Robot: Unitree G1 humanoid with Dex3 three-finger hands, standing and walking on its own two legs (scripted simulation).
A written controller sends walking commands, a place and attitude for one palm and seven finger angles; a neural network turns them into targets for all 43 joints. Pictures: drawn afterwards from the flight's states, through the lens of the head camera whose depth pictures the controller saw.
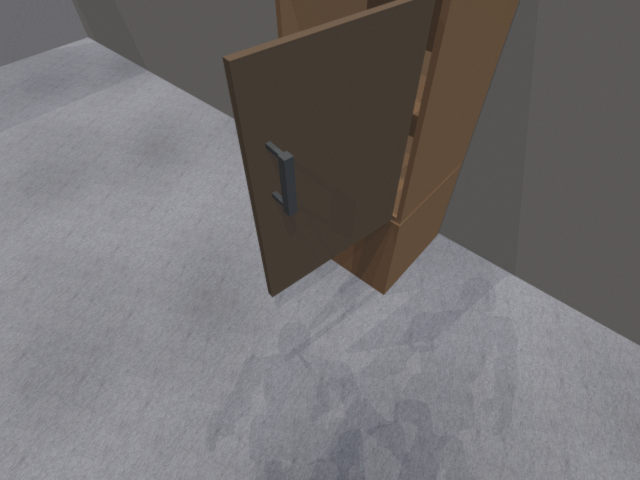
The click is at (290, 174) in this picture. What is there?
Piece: cupboard door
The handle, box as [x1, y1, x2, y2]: [265, 141, 297, 216]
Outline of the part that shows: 269,141 265,143 266,148 278,158 282,192 281,196 275,191 272,193 272,196 283,207 284,211 290,216 297,212 293,156 287,151 283,152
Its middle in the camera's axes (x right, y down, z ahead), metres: -0.07 -0.10 +0.68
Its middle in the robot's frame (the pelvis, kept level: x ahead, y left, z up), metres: +0.58 +0.10 +0.02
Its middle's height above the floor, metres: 0.81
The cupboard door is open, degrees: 80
